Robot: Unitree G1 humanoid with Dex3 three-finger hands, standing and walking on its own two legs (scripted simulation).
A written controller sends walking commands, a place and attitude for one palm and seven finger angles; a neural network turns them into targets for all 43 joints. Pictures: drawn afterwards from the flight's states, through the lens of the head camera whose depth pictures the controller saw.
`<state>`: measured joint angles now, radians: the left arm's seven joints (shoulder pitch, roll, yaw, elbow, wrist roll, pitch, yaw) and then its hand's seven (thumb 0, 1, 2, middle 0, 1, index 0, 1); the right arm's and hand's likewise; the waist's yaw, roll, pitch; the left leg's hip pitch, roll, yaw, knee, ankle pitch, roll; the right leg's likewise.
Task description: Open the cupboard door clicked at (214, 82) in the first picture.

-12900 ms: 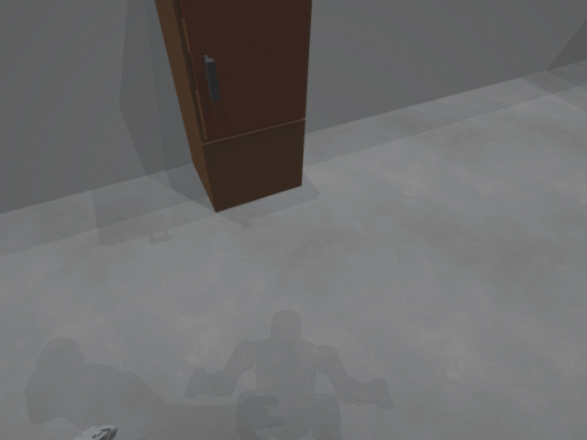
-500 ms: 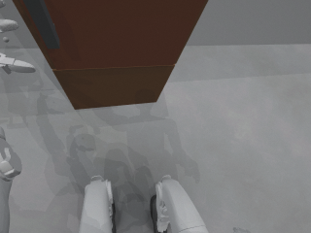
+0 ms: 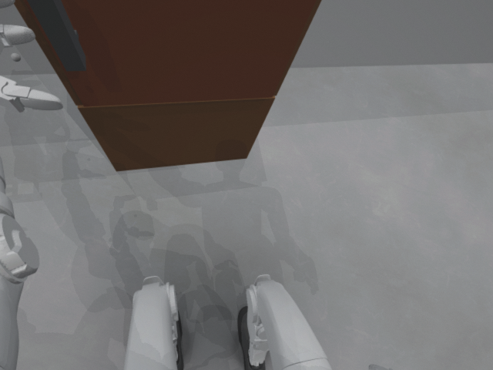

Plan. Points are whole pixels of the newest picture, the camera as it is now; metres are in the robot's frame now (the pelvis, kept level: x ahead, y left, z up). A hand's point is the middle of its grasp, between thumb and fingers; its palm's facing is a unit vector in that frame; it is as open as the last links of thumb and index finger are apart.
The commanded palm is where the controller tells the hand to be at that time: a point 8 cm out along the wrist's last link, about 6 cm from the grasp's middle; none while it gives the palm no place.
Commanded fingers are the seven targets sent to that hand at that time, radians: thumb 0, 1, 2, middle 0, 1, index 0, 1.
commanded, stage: slide the fingers in behind the handle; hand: left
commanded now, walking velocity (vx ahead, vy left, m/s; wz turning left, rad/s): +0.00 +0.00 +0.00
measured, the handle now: (58, 14) +0.59 +0.23 +0.07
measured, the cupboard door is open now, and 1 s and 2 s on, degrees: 0 0 0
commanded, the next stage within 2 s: close the thumb around the handle in 1.34 s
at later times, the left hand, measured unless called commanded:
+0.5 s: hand (53, 54) +0.54 +0.23 +0.06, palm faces +0.11 -0.99 -0.03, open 14.0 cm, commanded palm +0.52 +0.25 +0.06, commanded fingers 0.00 -0.50 0.30 -0.30 -1.20 -0.30 -1.20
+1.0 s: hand (79, 53) +0.55 +0.20 +0.06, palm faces +0.12 -0.99 -0.02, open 14.0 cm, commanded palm +0.53 +0.23 +0.06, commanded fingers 0.00 -0.50 0.30 -0.30 -1.20 -0.30 -1.20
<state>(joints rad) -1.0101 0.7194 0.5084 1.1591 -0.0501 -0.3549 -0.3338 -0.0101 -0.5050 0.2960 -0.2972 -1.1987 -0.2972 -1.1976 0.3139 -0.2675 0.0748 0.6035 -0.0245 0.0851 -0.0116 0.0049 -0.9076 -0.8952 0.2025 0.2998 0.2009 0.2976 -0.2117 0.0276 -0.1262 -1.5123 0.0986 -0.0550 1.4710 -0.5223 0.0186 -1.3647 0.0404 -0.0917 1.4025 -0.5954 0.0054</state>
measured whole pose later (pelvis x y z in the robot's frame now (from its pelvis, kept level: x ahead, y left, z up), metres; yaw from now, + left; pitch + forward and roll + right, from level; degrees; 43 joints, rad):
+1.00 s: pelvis +0.01 -0.01 +0.01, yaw +1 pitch +31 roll -5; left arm -0.99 0.54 0.42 1.15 -0.04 -0.43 -0.16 -0.01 -0.50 0.30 -0.29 -1.20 -0.30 -1.20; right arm 0.33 -0.25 0.04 0.63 -0.04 0.10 0.02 0.00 -0.91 -0.90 0.20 0.30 0.20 0.30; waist -0.20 0.04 -0.14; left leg -1.46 0.09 -0.05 1.43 -0.52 0.00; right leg -1.33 0.04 -0.08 1.39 -0.60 -0.01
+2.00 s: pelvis +0.01 -0.01 +0.01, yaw +1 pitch +31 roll -5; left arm -0.97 0.53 0.43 1.17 -0.03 -0.46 -0.14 0.01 0.58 0.76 -0.37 -1.31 -0.38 -1.31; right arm 0.32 -0.25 0.04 0.63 -0.04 0.11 0.03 0.00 -0.91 -0.90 0.20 0.30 0.20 0.30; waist -0.20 0.05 -0.14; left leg -1.44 0.09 -0.04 1.42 -0.52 0.01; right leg -1.31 0.04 -0.07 1.38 -0.60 0.00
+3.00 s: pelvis +0.04 -0.03 +0.05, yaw +4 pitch +23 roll +0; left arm -0.12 -0.08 -0.02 0.45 0.12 -0.50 0.53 0.02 0.61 0.71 -0.32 -1.29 -0.33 -1.31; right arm 0.15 -0.16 -0.01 0.54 -0.08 0.09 0.07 0.01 -0.91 -0.90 0.20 0.30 0.20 0.30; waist -0.05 0.00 -0.21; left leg -1.14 0.06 0.00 1.27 -0.52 -0.03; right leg -1.05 0.01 -0.04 1.28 -0.63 -0.03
